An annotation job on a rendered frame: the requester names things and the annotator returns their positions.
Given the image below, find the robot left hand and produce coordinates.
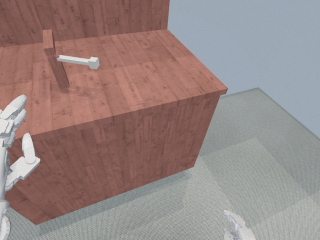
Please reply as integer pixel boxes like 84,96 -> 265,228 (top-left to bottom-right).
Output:
0,94 -> 40,200

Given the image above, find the tap lever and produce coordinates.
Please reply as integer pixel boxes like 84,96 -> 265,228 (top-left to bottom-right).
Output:
57,55 -> 100,69

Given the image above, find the robot right hand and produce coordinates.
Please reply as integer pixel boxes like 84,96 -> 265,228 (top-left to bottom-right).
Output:
223,209 -> 256,240

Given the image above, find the robot left forearm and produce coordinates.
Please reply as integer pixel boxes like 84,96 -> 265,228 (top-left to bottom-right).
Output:
0,199 -> 12,240

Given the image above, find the counter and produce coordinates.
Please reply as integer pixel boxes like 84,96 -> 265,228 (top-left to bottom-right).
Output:
0,0 -> 228,225

